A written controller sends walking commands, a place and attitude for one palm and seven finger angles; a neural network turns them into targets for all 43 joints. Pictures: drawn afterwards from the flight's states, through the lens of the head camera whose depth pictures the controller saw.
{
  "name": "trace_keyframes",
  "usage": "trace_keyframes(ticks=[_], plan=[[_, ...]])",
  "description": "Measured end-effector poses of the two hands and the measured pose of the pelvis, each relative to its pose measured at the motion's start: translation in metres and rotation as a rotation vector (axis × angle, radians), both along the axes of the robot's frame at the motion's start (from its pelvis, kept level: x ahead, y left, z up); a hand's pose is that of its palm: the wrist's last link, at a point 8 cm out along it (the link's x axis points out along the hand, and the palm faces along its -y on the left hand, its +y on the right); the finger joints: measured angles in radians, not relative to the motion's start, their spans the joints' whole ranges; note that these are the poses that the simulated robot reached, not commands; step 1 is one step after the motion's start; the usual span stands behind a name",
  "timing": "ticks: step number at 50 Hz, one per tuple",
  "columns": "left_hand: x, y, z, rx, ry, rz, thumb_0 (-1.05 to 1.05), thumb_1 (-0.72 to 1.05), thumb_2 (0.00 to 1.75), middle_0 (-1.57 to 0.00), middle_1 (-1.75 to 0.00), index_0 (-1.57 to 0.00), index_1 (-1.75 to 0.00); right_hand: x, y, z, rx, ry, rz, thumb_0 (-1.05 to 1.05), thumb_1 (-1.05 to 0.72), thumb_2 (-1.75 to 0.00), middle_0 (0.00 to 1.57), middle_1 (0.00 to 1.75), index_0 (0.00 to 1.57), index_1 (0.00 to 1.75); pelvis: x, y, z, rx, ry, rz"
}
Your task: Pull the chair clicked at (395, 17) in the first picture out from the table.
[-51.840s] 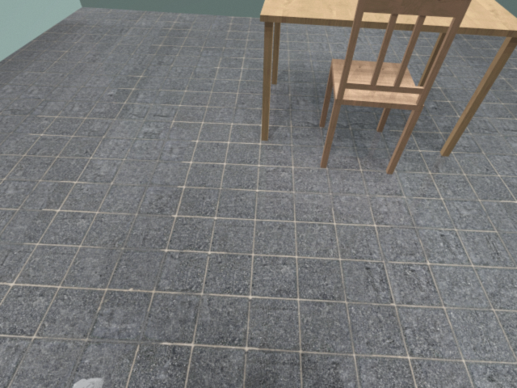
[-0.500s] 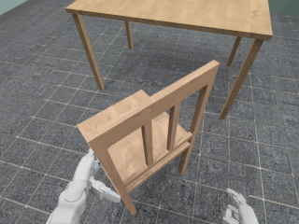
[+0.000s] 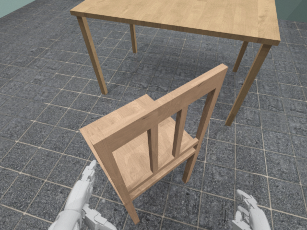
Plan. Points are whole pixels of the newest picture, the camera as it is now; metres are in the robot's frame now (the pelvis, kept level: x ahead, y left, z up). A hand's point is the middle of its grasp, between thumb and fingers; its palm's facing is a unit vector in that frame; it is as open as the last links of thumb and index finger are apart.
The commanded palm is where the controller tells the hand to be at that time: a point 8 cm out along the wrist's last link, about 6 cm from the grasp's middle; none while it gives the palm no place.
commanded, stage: draw the fingers out of the gap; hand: left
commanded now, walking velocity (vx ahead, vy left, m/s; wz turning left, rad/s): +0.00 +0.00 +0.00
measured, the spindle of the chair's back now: (153, 151) +0.36 +0.01 -0.05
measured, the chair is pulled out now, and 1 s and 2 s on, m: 0.59 0.59 0.59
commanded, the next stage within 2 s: draw the hand back to the body in 0.48 s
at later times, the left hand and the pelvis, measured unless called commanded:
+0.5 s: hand (102, 229) +0.15 +0.13 -0.02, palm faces -0.10 -0.98 -0.18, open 17.5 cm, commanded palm +0.12 +0.17 +0.00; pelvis -0.01 +0.00 -0.01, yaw +1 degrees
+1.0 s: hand (79, 224) +0.15 +0.15 +0.05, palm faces +0.02 -1.00 -0.09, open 17.5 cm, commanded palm +0.11 +0.22 +0.08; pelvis -0.02 -0.01 -0.03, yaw +1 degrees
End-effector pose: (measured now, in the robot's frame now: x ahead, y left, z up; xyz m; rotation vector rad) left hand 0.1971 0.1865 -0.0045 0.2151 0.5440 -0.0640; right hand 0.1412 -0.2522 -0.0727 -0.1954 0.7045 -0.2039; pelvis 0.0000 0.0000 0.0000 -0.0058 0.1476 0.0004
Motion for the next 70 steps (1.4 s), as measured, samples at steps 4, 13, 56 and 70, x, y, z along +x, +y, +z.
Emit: trace_keyframes(ticks=[4,13,56,70], plan=[[-0.017,0.001,0.0,-0.003,-0.001,0.011,-0.01,-0.54,0.2,-0.01,0.0,-0.01,0.0,0.005,0.006,-0.001,0.0,-0.021,0.015,0.01,-0.9,-0.9,0.21,0.3,0.2,0.3,-0.003,0.001,-0.003,-0.003,0.0,0.008],[-0.033,-0.002,0.001,-0.005,-0.01,0.004,-0.01,-0.54,0.2,-0.01,0.0,-0.01,0.0,0.014,0.019,-0.001,0.015,-0.073,0.046,0.01,-0.9,-0.9,0.21,0.3,0.2,0.3,-0.009,0.002,-0.009,-0.008,0.003,0.019],[-0.069,0.037,0.095,-0.094,-0.522,0.109,-0.01,-0.51,0.21,-0.01,-0.01,-0.01,-0.01,0.02,0.021,-0.014,0.075,-0.12,0.007,0.01,-0.9,-0.9,0.21,0.3,0.2,0.3,-0.011,-0.007,-0.021,-0.022,-0.005,0.019],[-0.062,0.073,0.14,0.269,-0.425,0.298,-0.01,-0.12,0.4,-0.07,-0.09,-0.07,-0.09,0.04,0.03,0.025,0.031,-0.099,0.043,0.01,-0.91,-0.9,0.2,0.3,0.2,0.3,0.007,0.0,0.02,-0.004,-0.141,0.01]])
